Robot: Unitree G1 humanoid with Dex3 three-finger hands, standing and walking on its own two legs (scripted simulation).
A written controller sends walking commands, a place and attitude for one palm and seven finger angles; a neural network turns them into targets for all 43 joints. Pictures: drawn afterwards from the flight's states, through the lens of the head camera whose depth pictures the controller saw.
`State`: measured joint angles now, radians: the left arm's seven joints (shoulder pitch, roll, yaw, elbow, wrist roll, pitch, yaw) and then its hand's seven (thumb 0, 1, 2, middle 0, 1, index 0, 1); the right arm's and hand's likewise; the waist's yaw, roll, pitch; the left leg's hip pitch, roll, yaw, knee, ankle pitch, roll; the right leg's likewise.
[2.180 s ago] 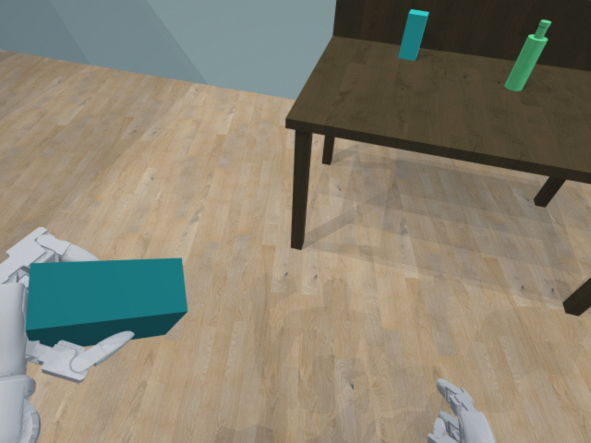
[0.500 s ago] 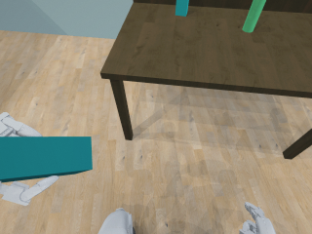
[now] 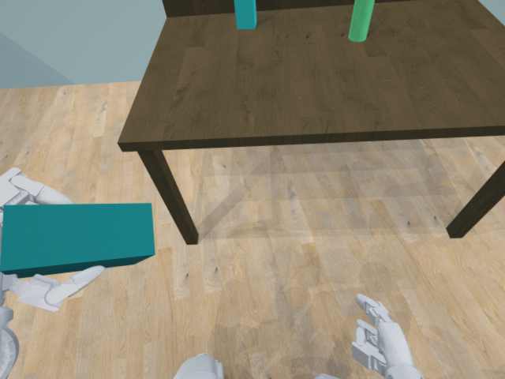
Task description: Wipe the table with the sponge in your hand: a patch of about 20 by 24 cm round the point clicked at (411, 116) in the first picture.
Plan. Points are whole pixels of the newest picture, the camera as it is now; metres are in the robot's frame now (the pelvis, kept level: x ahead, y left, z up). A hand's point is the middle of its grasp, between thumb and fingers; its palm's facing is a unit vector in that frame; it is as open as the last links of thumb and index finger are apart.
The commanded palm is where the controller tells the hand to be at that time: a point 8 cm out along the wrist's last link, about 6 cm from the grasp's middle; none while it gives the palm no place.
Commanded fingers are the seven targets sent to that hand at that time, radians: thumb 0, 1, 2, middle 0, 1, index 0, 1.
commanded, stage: turn to face it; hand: left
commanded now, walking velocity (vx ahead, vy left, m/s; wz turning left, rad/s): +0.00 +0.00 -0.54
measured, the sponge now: (104, 239) +0.24 +0.20 +0.17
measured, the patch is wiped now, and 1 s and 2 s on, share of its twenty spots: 0.00 0.00 0.00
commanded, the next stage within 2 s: take the last steps up to it in 0.50 s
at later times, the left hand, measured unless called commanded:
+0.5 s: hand (90, 246) +0.22 +0.19 +0.19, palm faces +0.22 -0.88 -0.43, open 10.1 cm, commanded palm +0.18 +0.23 +0.20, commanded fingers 0.00 0.10 1.30 -1.20 -1.60 -1.20 -1.60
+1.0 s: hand (93, 278) +0.18 +0.17 +0.19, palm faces +0.17 -0.89 -0.42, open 10.1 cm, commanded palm +0.14 +0.22 +0.20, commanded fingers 0.00 0.10 1.30 -1.20 -1.60 -1.20 -1.60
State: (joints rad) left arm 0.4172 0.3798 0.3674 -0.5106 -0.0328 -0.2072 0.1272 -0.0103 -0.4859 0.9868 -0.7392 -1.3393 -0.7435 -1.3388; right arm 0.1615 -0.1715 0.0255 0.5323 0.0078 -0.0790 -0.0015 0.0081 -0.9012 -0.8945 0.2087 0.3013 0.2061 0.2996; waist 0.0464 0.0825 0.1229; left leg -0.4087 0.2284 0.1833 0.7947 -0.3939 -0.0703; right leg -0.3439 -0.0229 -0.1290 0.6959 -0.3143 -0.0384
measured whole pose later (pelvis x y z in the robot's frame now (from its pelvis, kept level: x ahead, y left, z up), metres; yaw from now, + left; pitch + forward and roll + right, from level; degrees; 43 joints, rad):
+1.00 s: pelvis -0.09 +0.00 +0.02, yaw -16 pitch -1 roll -1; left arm 0.48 0.36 0.36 -0.44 0.01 -0.22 0.16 -0.01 -0.49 0.99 -0.74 -1.34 -0.75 -1.34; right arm 0.27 -0.24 -0.03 0.63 0.00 -0.06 -0.08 0.01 -0.91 -0.90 0.20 0.30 0.20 0.30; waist -0.02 0.00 0.00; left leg -0.21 0.04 0.10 0.51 -0.28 0.04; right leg -0.41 0.00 -0.07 0.84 -0.41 -0.01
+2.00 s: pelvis +0.08 -0.07 +0.01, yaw -18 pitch +0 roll +2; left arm 0.44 0.34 0.35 -0.45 -0.01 -0.20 0.14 -0.01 -0.49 0.99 -0.74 -1.34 -0.75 -1.34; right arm 0.17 -0.21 0.00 0.68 0.00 -0.04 -0.04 0.01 -0.90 -0.89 0.21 0.30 0.20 0.30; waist 0.01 0.04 0.08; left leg -0.47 0.07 0.05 1.19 -0.40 -0.02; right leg -0.29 -0.05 -0.19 0.61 -0.32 -0.07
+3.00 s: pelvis +0.28 -0.12 +0.01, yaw -19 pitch -1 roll +0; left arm 0.53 0.40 0.36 -0.60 -0.02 -0.23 0.17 -0.01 -0.49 1.00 -0.74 -1.34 -0.75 -1.34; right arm 0.18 -0.27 -0.06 0.55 0.00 -0.05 -0.08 0.01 -0.91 -0.90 0.20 0.30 0.20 0.30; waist -0.01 -0.01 0.08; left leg -0.30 0.06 0.11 0.53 -0.17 -0.01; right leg -0.21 -0.06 -0.16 0.58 -0.35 -0.01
